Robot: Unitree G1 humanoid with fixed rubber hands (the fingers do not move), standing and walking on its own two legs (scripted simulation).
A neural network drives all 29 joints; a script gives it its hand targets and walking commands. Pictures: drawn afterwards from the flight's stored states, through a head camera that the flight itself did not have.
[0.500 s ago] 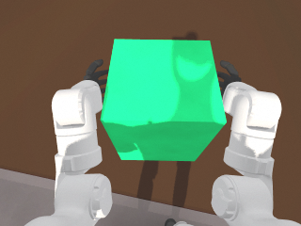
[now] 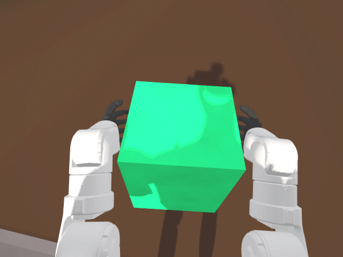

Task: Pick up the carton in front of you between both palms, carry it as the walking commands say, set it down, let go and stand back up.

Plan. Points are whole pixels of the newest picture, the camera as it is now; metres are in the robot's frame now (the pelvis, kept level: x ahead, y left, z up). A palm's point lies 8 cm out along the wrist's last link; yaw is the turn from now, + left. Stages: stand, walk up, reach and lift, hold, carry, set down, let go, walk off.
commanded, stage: carry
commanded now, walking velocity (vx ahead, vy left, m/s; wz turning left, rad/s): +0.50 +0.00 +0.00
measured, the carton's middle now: (178, 152) +0.37 +0.01 +0.03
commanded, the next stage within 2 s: none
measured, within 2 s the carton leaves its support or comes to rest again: neither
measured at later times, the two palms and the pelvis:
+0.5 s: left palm (126, 68) +0.51 +0.13 +0.16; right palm (256, 78) +0.49 -0.17 +0.16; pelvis +0.13 -0.01 -0.01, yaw +1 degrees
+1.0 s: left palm out of the picture +0.76 +0.12 +0.21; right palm (243, 0) +0.78 -0.18 +0.21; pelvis +0.39 -0.05 +0.04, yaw +1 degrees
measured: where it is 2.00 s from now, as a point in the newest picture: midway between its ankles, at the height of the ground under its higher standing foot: (177, 129)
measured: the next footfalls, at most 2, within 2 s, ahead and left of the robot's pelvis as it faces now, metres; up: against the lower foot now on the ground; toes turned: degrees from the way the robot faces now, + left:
right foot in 0.60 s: +0.39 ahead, -0.11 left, +0.05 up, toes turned -6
left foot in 1.16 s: +0.66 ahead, +0.06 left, +0.05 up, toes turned +6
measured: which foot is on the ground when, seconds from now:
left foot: down 0.00-0.60, up 0.62-1.00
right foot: down 0.00-0.26, up 0.28-0.58, down 0.60-1.00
